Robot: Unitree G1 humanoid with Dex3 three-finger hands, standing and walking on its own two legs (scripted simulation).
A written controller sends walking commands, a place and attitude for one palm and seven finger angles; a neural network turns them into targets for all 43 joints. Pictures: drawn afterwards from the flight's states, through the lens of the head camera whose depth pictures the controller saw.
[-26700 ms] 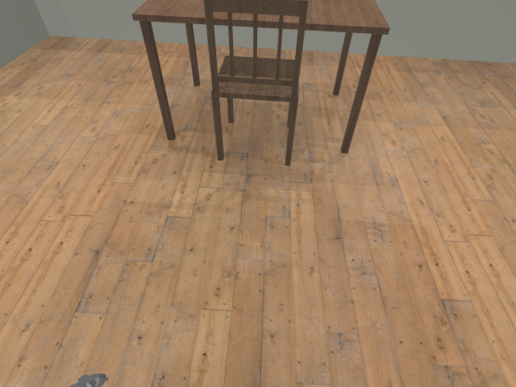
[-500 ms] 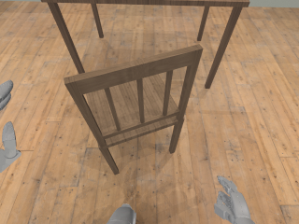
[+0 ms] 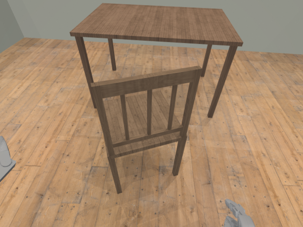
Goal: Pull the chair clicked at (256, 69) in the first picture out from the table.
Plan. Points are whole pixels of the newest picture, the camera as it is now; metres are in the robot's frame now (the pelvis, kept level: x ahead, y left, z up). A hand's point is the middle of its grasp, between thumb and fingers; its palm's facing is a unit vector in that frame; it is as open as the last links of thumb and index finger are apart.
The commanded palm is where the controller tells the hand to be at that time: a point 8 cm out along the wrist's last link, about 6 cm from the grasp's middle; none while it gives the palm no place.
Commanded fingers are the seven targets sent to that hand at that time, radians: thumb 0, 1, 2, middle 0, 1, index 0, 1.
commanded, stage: stop stepping back and stand still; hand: left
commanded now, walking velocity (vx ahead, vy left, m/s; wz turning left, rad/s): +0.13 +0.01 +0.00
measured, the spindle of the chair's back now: (149, 113) +0.60 +0.04 -0.09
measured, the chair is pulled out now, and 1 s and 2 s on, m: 0.57 0.57 0.57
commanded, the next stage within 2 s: let the arm hang, fingers relaxed in 0.24 s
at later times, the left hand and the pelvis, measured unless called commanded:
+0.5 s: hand (66, 201) +0.20 +0.25 -0.04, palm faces +0.19 -0.92 -0.35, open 7.4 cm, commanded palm none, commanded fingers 0.00 0.90 0.90 -0.20 -0.30 -0.20 -0.30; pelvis +0.00 +0.02 -0.01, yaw +2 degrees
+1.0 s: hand out of the picture -0.02 +0.21 -0.16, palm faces +0.04 -0.97 -0.26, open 7.3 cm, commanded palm none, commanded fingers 0.00 0.90 0.90 -0.20 -0.30 -0.20 -0.30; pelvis +0.00 +0.02 +0.01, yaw +1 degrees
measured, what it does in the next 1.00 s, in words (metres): stands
